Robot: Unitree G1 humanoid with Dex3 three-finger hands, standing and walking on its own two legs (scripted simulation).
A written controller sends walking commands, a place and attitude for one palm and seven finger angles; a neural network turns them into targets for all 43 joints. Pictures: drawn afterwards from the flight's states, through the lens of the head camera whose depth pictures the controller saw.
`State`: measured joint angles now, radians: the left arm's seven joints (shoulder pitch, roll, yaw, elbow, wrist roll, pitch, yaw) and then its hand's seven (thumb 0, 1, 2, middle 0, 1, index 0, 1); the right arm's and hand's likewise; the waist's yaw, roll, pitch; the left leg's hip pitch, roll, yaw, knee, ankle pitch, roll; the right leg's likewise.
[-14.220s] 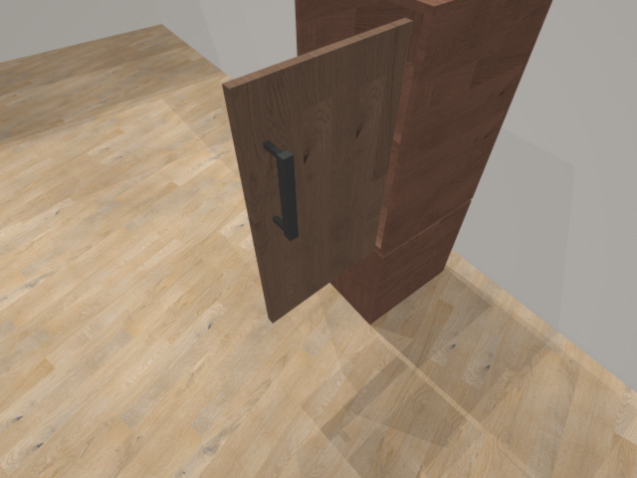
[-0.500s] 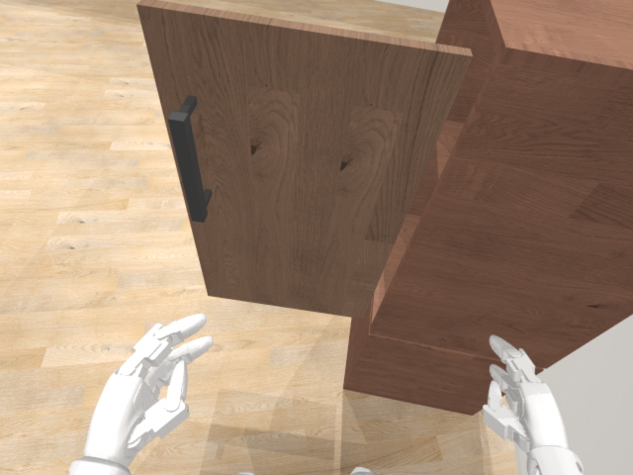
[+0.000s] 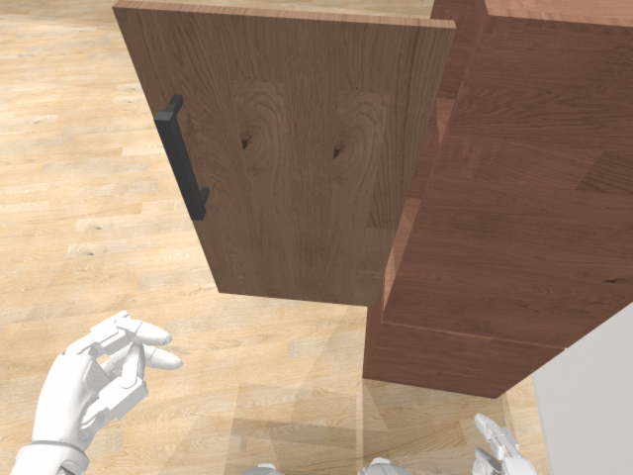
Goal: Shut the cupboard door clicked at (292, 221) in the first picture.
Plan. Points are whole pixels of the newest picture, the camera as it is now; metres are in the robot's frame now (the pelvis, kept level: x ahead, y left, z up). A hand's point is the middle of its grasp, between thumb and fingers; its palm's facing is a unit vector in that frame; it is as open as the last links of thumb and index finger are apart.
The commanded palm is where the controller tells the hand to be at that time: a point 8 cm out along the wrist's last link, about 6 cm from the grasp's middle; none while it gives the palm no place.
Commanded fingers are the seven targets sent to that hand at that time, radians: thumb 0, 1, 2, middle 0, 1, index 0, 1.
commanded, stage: raise the hand and make a fist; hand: left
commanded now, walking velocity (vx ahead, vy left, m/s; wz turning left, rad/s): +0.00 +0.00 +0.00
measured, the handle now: (188, 162) +0.48 +0.20 +0.12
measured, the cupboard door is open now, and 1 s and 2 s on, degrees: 93 93 93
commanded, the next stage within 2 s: bring the fist close to the handle in 1.04 s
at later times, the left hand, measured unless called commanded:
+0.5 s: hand (130, 350) +0.23 +0.20 +0.10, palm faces -0.05 -1.00 -0.06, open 3.1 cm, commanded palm +0.21 +0.26 +0.11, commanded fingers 0.00 0.90 0.90 -1.30 -1.50 -1.30 -1.50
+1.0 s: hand (120, 328) +0.24 +0.20 +0.13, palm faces +0.01 -1.00 -0.08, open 3.1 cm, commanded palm +0.22 +0.25 +0.12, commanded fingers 0.00 0.90 0.90 -1.30 -1.50 -1.30 -1.50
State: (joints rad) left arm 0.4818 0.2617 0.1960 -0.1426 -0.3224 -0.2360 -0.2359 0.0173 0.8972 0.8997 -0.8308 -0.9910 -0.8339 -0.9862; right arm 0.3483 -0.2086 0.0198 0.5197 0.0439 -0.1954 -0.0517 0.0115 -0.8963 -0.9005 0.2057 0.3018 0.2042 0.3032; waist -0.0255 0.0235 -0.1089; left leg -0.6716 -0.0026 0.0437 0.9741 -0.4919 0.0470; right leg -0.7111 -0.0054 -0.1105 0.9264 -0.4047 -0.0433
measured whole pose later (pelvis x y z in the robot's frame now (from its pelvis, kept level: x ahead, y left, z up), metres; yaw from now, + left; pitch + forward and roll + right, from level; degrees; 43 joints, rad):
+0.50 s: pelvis +0.02 +0.02 +0.02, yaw +2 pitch +7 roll -2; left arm 0.37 0.27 0.13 -0.14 -0.26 -0.18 -0.28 0.01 0.90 0.90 -1.25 -1.46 -1.26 -1.45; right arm 0.25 -0.24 0.07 0.50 0.05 -0.26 -0.04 0.01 -0.90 -0.90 0.20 0.30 0.20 0.30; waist 0.02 0.05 -0.10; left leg -0.50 -0.03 0.02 0.85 -0.46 0.07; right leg -0.52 -0.02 -0.13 0.79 -0.38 -0.02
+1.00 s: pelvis +0.02 +0.00 +0.03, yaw +1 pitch +4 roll -1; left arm 0.34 0.29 0.19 -0.13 -0.28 -0.19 -0.25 0.02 0.90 0.90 -1.30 -1.50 -1.30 -1.50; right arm 0.28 -0.26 0.04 0.57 0.04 -0.29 -0.05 0.01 -0.90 -0.90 0.20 0.30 0.20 0.30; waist 0.01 0.02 -0.07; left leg -0.40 -0.02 0.03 0.74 -0.42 0.05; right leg -0.43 -0.01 -0.11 0.70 -0.34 -0.03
